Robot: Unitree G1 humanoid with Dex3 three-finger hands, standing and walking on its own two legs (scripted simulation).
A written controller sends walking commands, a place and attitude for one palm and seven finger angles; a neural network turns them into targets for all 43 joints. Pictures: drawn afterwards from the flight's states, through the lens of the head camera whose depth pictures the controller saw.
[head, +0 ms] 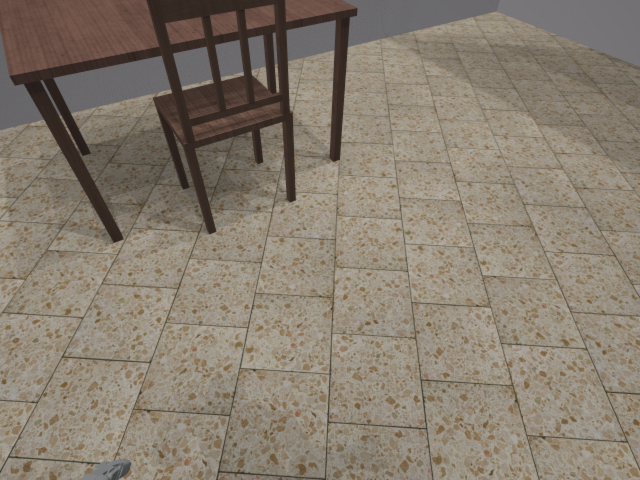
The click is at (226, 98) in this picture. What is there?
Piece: chair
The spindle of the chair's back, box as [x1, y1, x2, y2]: [201, 16, 225, 110]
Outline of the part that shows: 204,16 201,18 218,107 220,110 225,109 210,19 209,16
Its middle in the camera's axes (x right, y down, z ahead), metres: -0.34 -0.55 +1.23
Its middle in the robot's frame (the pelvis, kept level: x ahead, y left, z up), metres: +1.27 +0.41 -0.07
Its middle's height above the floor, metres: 0.69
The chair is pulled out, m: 0.00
